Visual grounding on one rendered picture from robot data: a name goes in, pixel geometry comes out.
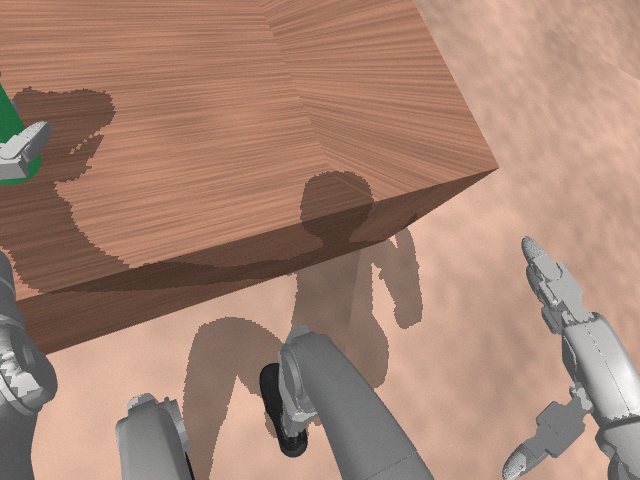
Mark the right robot foot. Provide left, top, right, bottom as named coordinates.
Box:
left=259, top=363, right=308, bottom=458

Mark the right robot hand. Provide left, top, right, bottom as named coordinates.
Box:
left=502, top=236, right=640, bottom=480

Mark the left robot arm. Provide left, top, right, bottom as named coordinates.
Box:
left=0, top=250, right=58, bottom=480

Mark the right robot arm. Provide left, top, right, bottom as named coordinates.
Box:
left=595, top=416, right=640, bottom=480

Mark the left robot hand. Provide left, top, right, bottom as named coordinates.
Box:
left=0, top=72, right=52, bottom=180

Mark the bottle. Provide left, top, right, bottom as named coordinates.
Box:
left=0, top=84, right=41, bottom=185

